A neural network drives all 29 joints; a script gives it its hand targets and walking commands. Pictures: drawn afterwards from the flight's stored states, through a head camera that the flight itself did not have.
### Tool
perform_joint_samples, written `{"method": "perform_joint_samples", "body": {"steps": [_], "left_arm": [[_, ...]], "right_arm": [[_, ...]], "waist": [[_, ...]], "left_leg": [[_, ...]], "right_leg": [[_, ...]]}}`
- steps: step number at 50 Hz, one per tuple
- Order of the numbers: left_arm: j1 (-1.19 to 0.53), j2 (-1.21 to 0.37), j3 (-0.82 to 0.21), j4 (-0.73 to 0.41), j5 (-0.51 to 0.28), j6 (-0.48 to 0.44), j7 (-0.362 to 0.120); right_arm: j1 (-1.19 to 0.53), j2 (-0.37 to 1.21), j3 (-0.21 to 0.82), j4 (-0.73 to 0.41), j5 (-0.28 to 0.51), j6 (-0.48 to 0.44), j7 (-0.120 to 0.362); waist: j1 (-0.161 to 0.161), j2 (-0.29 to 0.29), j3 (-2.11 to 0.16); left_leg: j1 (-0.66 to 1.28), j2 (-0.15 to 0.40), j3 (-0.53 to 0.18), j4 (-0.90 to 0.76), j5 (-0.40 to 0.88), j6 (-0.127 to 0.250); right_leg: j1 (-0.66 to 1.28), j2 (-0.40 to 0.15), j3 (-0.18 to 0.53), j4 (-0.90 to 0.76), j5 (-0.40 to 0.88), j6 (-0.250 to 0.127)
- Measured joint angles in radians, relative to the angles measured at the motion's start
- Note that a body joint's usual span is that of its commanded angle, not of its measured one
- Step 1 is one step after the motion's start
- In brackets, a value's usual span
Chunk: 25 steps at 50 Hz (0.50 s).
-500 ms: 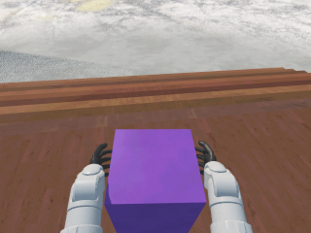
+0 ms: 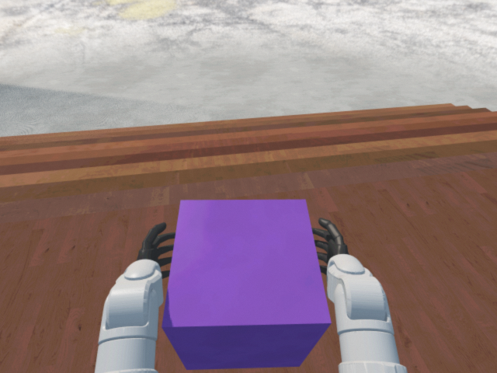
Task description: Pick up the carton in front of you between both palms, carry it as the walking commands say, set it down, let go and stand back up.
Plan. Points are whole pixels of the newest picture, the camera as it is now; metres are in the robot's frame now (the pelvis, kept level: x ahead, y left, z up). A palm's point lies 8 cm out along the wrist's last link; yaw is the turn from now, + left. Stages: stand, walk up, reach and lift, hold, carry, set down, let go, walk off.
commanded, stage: carry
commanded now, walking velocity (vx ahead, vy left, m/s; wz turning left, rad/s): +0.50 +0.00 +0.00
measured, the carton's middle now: (243, 288) +0.29 +0.01 -0.01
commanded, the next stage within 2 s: none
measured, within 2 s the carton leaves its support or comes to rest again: neither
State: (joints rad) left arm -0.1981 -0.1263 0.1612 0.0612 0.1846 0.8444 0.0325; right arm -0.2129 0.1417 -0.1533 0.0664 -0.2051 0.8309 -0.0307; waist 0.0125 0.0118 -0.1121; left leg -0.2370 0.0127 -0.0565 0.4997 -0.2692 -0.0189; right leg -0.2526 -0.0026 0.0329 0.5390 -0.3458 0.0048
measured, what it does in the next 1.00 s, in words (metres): walks ahead: left foot, then right foot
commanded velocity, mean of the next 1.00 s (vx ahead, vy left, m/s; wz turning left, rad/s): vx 0.50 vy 0.00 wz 0.00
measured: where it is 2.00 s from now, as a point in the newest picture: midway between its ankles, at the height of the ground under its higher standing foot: (250, 221)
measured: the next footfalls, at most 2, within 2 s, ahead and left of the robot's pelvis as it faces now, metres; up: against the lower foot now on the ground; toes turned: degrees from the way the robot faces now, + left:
left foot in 0.22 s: +0.12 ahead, +0.10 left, +0.00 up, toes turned +9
right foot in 0.52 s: +0.37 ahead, -0.12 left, +0.00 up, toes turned -10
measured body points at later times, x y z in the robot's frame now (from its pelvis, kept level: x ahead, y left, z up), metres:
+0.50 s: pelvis +0.22 -0.02 +0.00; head +0.22 -0.03 +0.45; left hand +0.50 +0.12 +0.08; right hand +0.50 -0.18 +0.08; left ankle +0.08 +0.10 -0.74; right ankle +0.31 -0.12 -0.73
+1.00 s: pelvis +0.55 -0.01 -0.02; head +0.55 -0.01 +0.43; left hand +0.83 +0.14 +0.05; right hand +0.83 -0.17 +0.06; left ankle +0.67 +0.06 -0.74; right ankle +0.34 -0.11 -0.72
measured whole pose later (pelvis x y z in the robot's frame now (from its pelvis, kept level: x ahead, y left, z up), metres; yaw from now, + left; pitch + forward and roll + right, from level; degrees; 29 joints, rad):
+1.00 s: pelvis +0.55 -0.01 -0.02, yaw -1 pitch +3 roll +2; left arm -0.14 -0.13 0.11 -0.35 0.11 1.21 0.09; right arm -0.15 0.13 -0.09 -0.34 -0.11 1.19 -0.09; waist 0.00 -0.04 -0.07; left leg -0.49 0.02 0.26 0.51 -0.08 0.08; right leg 0.05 -0.09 -0.19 0.53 -0.49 0.02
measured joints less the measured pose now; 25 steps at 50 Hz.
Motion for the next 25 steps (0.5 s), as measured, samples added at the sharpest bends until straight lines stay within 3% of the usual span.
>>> {"method": "perform_joint_samples", "body": {"steps": [3, 6, 10, 12, 15, 17, 22, 25], "left_arm": [[0.002, 0.001, -0.023, -0.061, -0.032, 0.067, 0.019], [0.004, -0.012, -0.052, -0.115, -0.043, 0.140, 0.047], [0.030, -0.008, -0.070, -0.244, -0.052, 0.239, 0.069], [0.046, -0.003, -0.053, -0.316, -0.063, 0.275, 0.069], [0.081, -0.001, -0.025, -0.369, -0.085, 0.313, 0.063], [0.092, -0.003, -0.029, -0.382, -0.090, 0.339, 0.062], [0.070, -0.003, -0.046, -0.417, -0.097, 0.375, 0.064], [0.044, -0.006, -0.047, -0.441, -0.094, 0.385, 0.064]], "right_arm": [[0.025, -0.010, 0.011, -0.091, 0.029, 0.073, -0.016], [0.043, -0.042, 0.015, -0.162, 0.073, 0.151, -0.025], [0.030, -0.041, 0.024, -0.240, 0.109, 0.239, -0.041], [0.025, -0.013, 0.027, -0.278, 0.107, 0.261, -0.046], [0.051, -0.005, 0.073, -0.309, 0.094, 0.290, -0.055], [0.075, -0.010, 0.085, -0.340, 0.095, 0.322, -0.061], [0.074, -0.010, 0.071, -0.424, 0.102, 0.381, -0.076], [0.048, -0.007, 0.053, -0.453, 0.107, 0.396, -0.076]], "waist": [[-0.004, 0.014, -0.031], [-0.009, -0.009, -0.048], [-0.014, -0.040, -0.038], [-0.007, -0.050, -0.037], [-0.005, -0.023, -0.050], [-0.009, 0.003, -0.047], [-0.035, 0.024, -0.010], [-0.040, 0.024, 0.006]], "left_leg": [[-0.043, 0.028, 0.013, 0.087, -0.104, 0.002], [-0.109, 0.025, 0.090, 0.177, -0.195, 0.010], [-0.105, -0.009, 0.189, 0.007, -0.086, 0.018], [-0.072, -0.016, 0.217, -0.051, 0.051, 0.040], [-0.044, 0.004, 0.229, -0.036, -0.005, 0.054], [0.000, 0.021, 0.224, -0.080, -0.023, 0.045], [0.130, 0.045, 0.207, -0.183, -0.040, 0.011], [0.185, 0.063, 0.199, -0.133, -0.122, -0.018]], "right_leg": [[0.005, 0.002, -0.041, -0.022, 0.055, -0.001], [0.026, -0.017, -0.058, -0.054, 0.027, -0.007], [0.068, -0.048, -0.048, -0.095, 0.006, 0.005], [0.047, -0.061, -0.047, -0.006, -0.052, 0.004], [-0.072, -0.049, -0.094, 0.241, -0.154, -0.015], [-0.151, -0.036, -0.125, 0.315, -0.169, -0.020], [-0.254, -0.040, -0.181, 0.138, 0.013, -0.011], [-0.230, -0.037, -0.231, -0.023, 0.140, -0.015]]}}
